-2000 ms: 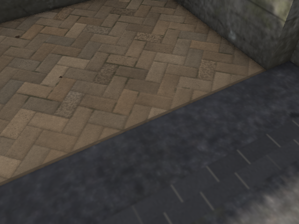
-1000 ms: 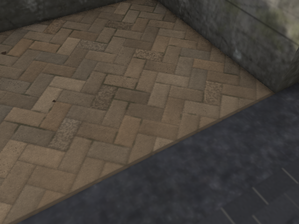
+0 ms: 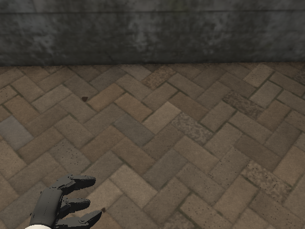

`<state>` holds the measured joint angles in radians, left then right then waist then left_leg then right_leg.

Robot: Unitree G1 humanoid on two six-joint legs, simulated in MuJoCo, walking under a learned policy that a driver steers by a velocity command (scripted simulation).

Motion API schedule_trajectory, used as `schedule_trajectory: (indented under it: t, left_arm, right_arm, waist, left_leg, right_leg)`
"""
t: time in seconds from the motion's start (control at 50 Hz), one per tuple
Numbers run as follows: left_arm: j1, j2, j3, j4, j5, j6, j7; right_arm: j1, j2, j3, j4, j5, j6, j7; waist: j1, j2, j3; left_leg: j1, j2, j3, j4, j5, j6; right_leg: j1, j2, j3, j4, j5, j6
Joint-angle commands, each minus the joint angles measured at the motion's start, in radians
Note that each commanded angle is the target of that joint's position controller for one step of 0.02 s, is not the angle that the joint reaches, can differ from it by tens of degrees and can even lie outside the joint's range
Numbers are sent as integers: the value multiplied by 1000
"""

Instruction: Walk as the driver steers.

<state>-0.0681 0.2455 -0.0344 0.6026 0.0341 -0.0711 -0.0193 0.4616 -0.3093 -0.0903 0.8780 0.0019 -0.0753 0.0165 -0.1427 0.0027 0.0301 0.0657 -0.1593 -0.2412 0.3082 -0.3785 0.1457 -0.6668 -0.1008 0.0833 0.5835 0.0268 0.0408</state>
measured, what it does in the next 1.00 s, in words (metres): walks ahead, turning left: right foot, then left foot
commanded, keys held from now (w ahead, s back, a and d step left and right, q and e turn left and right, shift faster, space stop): w+q+shift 0.18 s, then q+shift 0.20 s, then shift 0.62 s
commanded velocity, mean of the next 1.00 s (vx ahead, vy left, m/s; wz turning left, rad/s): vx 0.41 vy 0.00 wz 0.59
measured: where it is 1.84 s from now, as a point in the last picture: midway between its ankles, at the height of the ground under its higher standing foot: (143, 201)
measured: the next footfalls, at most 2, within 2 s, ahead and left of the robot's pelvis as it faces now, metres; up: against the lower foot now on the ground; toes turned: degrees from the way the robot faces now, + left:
right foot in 0.06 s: +0.26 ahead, -0.18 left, +0.00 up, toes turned +7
left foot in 0.46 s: +0.55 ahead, +0.11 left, +0.00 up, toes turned +29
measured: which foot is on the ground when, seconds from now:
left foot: down 0.00-0.06, up 0.08-0.44, down 0.46-1.00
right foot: up 0.00-0.04, down 0.06-0.46, up 0.48-0.86, down 0.88-1.00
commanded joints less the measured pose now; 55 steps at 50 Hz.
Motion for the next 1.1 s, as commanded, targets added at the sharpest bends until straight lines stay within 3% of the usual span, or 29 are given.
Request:
schedule_trajectory:
  t: [0.02,0.04,0.06,0.08,0.1,0.12,0.14,0.16,0.22,0.26,0.3,0.32,0.42,0.44,0.46,0.48,0.5,0.54,0.56,0.6,0.68,0.8,0.86,0.88,0.9,0.92,0.94,0.98,1.1]
  left_arm:
    - [113,172,62,-28,-9,-17,22]
    - [296,214,84,12,-11,-23,35]
    - [526,277,112,56,4,-26,56]
    - [651,338,127,84,46,-27,67]
    - [515,372,143,69,42,-20,52]
    - [377,233,124,35,34,-12,44]
    - [337,164,107,44,23,-8,39]
    - [345,139,100,69,29,-7,36]
    - [432,76,81,168,-1,-33,24]
    - [423,90,84,180,-19,-52,12]
    - [339,111,89,175,-26,-57,16]
    - [175,203,121,104,-54,-44,47]
    - [263,302,157,91,-85,-29,85]
    - [254,270,149,81,-91,-27,78]
    - [322,156,119,88,-64,-24,63]
    - [485,98,88,68,-16,-28,48]
    - [489,223,98,54,-41,-35,32]
    - [352,256,110,40,-54,-14,45]
    - [343,237,107,50,-44,6,60]
    - [364,231,111,53,-40,37,70]
    - [335,132,85,43,-24,41,77]
    - [227,112,80,22,-39,63,62]
    - [248,83,78,31,-24,50,44]
    - [250,117,82,23,-3,44,42]
    - [232,209,100,4,6,46,50]
    - [218,178,99,29,7,46,50]
    - [167,122,83,17,-2,41,46]
    - [191,114,81,29,-11,33,41]
    - [244,94,78,45,-20,22,42]
  right_arm:
    - [-49,-206,-49,-70,-7,-11,-7]
    - [-102,-241,-55,-83,-10,-14,-4]
    - [-155,-185,-40,-109,-13,-25,0]
    - [-159,3,9,-158,-4,-33,-9]
    - [-41,-15,27,-211,34,-24,-10]
    - [-131,-90,20,-168,1,2,-18]
    - [-188,-103,15,-173,-18,13,-3]
    - [-222,-93,15,-175,-26,24,12]
    - [-296,-20,34,-240,-38,64,40]
    - [-334,-7,45,-290,-42,70,38]
    - [-385,-6,55,-325,-38,68,50]
    - [-332,-35,37,-303,76,45,39]
    - [-177,-142,-22,-275,16,48,53]
    - [-47,-185,-49,-242,13,54,43]
    - [-73,-202,-49,-233,21,57,21]
    - [-176,-280,-40,-315,-34,45,7]
    - [-189,-237,-30,-358,-52,39,17]
    - [-307,-170,-15,-364,3,35,21]
    - [-330,-139,-2,-358,14,32,17]
    - [-347,-132,3,-333,-5,32,11]
    - [-324,-119,6,-286,-13,39,-17]
    - [-328,-76,18,-264,-14,82,-25]
    - [-311,-19,41,-242,-8,81,-19]
    - [-252,16,51,-226,-18,74,-20]
    - [-151,7,45,-213,-29,67,-20]
    - [-188,-14,37,-230,-20,64,-23]
    - [-228,-40,30,-228,-21,68,-27]
    - [-288,-19,30,-223,-29,92,-32]
    - [-277,-6,25,-205,-20,91,-37]
  waist:
    - [129,54,-99]
    - [247,46,-198]
    - [357,18,-315]
    - [343,-241,-388]
    - [206,-452,-465]
    - [211,-206,-270]
    - [206,-92,-152]
    - [196,-32,-99]
    - [154,-89,5]
    - [128,-101,14]
    - [95,-129,42]
    - [76,-156,52]
    - [1,-119,-125]
    - [-62,-71,-175]
    - [-4,128,-131]
    - [130,331,-282]
    - [73,203,-548]
    - [119,-57,-315]
    - [146,-86,-237]
    - [190,-31,-159]
    - [183,20,-222]
    - [138,116,-188]
    - [168,119,-139]
    - [146,63,-131]
    - [73,-126,-122]
    - [76,-252,-113]
    - [79,-195,-87]
    - [113,-145,-75]
    - [140,-48,-63]
  left_leg:
    - [-171,166,-152,168,851,31]
    - [-219,141,-132,380,864,10]
    - [-376,101,-90,669,699,-4]
    - [-657,14,9,994,-149,-7]
    - [-832,31,79,1145,-119,-11]
    - [-881,126,116,1159,13,-12]
    - [-864,162,147,1099,87,-25]
    - [-836,193,154,1066,104,-36]
    - [-856,243,179,1021,94,-59]
    - [-846,229,225,923,134,-70]
    - [-755,217,266,683,256,-78]
    - [-692,219,269,563,344,-101]
    - [-210,76,336,340,416,-26]
    - [-33,79,289,257,515,22]
    - [87,171,163,176,736,73]
    - [258,430,-229,318,1353,260]
    - [318,550,-436,178,1113,371]
    - [25,444,-317,86,653,260]
    - [-116,411,-267,73,639,224]
    - [-349,364,-156,51,715,194]
    - [-373,301,-5,90,913,160]
    - [-410,282,-11,81,427,102]
    - [-441,254,-26,145,264,30]
    - [-470,204,-6,199,152,-37]
    - [-525,100,86,319,-63,-98]
    - [-469,113,156,316,-56,-133]
    - [-385,145,154,283,32,-148]
    - [-316,139,146,238,157,-148]
    - [-327,163,108,205,235,-117]
  right_leg:
    - [454,121,-67,-72,-76,-27]
    - [657,110,-71,-70,-141,-38]
    - [915,-10,25,-20,-329,-60]
    - [1129,-298,375,-103,-634,-78]
    - [1116,-419,892,-331,-808,-175]
    - [946,-341,723,-352,-927,-174]
    - [808,-285,504,-332,-732,-159]
    - [720,-241,356,-334,-539,-141]
    - [622,-192,65,-324,37,-108]
    - [586,-179,-85,-314,431,-103]
    - [510,-129,-217,-350,436,-90]
    - [482,-68,-264,-354,366,-84]
    - [504,-104,-270,22,744,-63]
    - [431,-79,-262,245,573,-47]
    - [246,45,-254,563,-366,-5]
    - [40,146,-149,960,-781,30]
    - [7,136,52,1045,-687,20]
    - [-24,60,30,881,-524,17]
    - [9,33,27,827,-501,27]
    - [130,11,9,730,-494,32]
    - [173,28,-30,523,-401,53]
    - [303,49,-44,211,-281,46]
    - [453,70,-71,-100,-142,-6]
    - [515,-8,11,-145,-10,-36]
    - [538,-157,140,-143,150,-119]
    - [402,-215,235,-220,-7,-209]
    - [340,-159,202,-225,-132,-189]
    - [311,-51,93,-198,-290,-100]
    - [364,15,2,-133,-259,-68]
